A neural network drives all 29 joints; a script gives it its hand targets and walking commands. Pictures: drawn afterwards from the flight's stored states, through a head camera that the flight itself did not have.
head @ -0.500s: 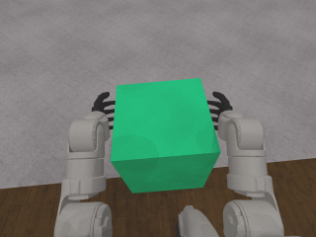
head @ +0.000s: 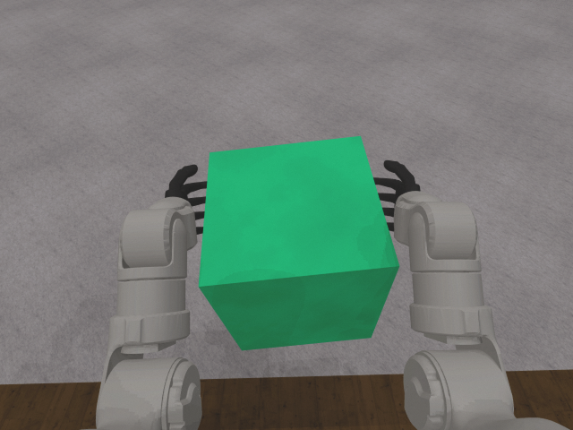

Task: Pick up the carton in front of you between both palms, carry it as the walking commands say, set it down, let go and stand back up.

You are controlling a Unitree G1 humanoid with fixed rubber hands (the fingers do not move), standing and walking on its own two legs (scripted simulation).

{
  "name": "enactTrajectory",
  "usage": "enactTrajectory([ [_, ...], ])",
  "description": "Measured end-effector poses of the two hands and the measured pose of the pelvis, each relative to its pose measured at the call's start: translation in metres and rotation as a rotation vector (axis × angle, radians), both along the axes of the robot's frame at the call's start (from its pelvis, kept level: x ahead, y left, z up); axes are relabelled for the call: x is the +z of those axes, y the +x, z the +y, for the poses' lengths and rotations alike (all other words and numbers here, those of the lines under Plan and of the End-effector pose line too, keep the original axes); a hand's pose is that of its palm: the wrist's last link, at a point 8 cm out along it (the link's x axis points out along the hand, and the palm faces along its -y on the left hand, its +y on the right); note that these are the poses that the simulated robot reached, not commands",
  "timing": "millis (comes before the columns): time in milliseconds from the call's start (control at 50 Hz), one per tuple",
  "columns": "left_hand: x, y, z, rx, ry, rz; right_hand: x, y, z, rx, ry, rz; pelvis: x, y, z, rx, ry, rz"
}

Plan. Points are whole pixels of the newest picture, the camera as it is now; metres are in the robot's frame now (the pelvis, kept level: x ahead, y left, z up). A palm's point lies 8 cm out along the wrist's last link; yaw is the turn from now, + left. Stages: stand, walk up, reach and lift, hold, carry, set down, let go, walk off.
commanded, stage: carry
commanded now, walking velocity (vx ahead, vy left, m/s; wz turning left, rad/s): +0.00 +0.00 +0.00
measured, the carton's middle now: (296, 252) +0.35 +0.00 +0.03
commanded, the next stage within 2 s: none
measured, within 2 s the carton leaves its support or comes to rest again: neither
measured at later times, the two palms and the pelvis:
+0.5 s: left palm (153, 225) +0.33 +0.18 +0.13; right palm (398, 227) +0.32 -0.12 +0.13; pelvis -0.02 +0.03 +0.00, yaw +0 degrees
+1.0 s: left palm (147, 230) +0.32 +0.19 +0.13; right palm (393, 231) +0.32 -0.11 +0.13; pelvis -0.02 +0.03 +0.00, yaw +0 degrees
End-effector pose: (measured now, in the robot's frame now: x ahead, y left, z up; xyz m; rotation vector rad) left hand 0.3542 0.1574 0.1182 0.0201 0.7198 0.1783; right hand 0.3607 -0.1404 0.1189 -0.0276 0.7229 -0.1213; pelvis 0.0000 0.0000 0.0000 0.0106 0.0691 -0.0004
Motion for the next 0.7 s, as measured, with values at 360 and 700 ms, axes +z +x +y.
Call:
enactTrajectory([
  [360, 0.011, -0.015, 0.018, -0.052, 0.015, 0.025, 0.01, -0.028, 0.019, -0.02, -0.025, 0.024, 0.0, -0.008, 0.026, -0.007, -0.01, -0.027],
  [700, 0.017, -0.034, 0.027, -0.048, 0.023, 0.035, 0.017, -0.044, 0.027, -0.005, -0.034, 0.034, 0.002, -0.021, 0.033, -0.004, -0.006, -0.035],
])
